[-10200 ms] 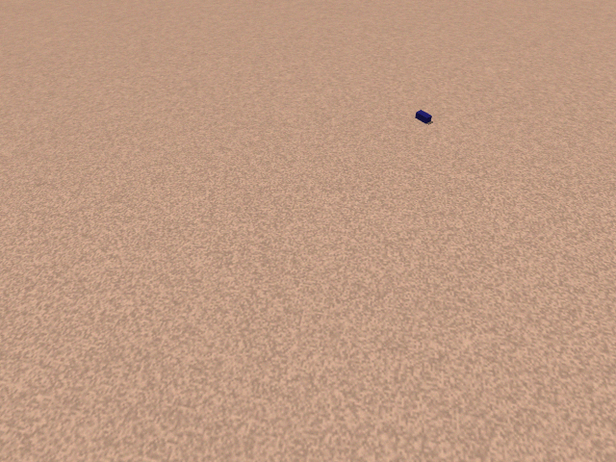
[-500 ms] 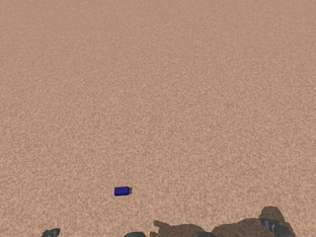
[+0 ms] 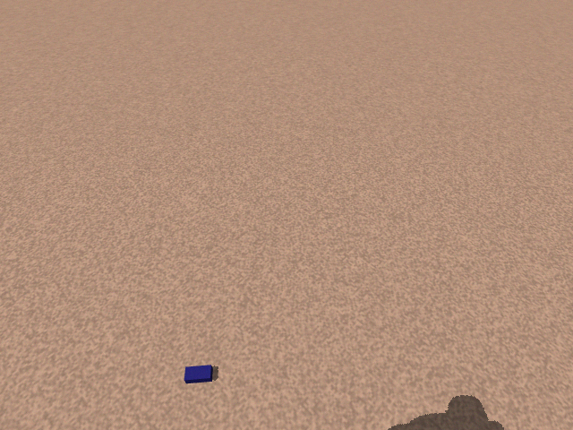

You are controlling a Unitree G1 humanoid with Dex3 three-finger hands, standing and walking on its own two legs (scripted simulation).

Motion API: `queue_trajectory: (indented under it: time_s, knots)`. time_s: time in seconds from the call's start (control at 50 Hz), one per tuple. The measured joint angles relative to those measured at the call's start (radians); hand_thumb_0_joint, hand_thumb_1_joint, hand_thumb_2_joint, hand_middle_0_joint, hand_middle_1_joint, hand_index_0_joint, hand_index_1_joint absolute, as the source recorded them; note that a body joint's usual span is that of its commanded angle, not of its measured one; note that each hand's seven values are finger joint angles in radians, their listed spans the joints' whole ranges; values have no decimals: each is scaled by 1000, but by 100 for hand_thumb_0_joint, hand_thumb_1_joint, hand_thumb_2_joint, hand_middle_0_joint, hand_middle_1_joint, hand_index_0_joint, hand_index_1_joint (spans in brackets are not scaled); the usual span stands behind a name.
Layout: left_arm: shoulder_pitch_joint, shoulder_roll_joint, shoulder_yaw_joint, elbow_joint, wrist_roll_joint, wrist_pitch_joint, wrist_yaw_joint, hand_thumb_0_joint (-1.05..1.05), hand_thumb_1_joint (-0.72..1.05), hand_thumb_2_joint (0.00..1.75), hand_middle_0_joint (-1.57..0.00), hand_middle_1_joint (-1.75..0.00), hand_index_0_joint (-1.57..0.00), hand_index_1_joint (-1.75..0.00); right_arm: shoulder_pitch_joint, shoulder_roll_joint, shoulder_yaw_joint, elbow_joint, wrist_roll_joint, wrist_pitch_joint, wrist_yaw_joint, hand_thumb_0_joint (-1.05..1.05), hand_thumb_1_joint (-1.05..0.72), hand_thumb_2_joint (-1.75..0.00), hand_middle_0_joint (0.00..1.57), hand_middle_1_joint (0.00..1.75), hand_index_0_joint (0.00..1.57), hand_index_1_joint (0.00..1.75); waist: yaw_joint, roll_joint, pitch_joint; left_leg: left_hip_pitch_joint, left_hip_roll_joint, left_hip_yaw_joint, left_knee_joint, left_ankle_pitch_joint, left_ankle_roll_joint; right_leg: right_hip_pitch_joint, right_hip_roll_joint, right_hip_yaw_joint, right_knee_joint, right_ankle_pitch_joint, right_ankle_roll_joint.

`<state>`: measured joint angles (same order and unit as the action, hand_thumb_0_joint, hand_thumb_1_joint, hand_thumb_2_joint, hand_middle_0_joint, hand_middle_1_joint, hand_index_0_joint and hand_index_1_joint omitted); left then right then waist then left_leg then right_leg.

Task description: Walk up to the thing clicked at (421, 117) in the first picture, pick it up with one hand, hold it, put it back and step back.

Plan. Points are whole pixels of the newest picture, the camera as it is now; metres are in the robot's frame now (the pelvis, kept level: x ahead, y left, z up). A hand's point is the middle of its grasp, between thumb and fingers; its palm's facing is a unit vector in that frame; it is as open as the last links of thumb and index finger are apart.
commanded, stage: walk up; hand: left
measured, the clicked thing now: (198, 374) +0.43 +0.30 -0.75
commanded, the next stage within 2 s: stand in 0.12 s
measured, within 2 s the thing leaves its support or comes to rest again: neither
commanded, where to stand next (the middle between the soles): +0.07 +0.01 m, yaw +2 degrees
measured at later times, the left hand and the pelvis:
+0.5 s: hand out of the picture +0.10 +0.25 -0.14, palm faces -0.01 -0.94 -0.34, open 7.4 cm; pelvis +0.00 +0.00 +0.01, yaw +0 degrees
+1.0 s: hand out of the picture +0.07 +0.25 -0.15, palm faces -0.02 -0.94 -0.33, open 7.4 cm; pelvis -0.01 +0.00 +0.01, yaw +0 degrees
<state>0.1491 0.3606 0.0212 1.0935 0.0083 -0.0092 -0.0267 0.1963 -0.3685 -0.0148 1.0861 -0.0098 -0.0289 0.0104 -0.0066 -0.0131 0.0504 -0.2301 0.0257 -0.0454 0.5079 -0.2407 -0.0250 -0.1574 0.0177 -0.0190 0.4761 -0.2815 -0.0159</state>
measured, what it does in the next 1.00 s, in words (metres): stands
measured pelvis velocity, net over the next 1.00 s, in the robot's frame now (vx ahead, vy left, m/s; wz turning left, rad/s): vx -0.01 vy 0.00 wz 0.00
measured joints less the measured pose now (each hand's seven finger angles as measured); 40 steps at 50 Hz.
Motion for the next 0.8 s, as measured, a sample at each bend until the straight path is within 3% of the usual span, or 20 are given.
queue_trajectory:
  time_s: [0.36,0.8]
  knots:
    - [-117,-11,-8,26,-7,-2,16,0,90,90,-20,-30,-20,-30,-170,26,23,1,5,18,-8,0,-91,-90,20,30,21,30,10,30,18,81,-1,7,-130,57,-5,73,-3,6,-119,53,5]
    - [-63,-18,-5,75,-1,0,13,1,90,90,-20,-30,-20,-30,-112,21,9,76,-1,23,-1,1,-91,-90,20,30,21,30,4,22,16,87,3,7,-189,105,-8,74,0,6,-167,97,2]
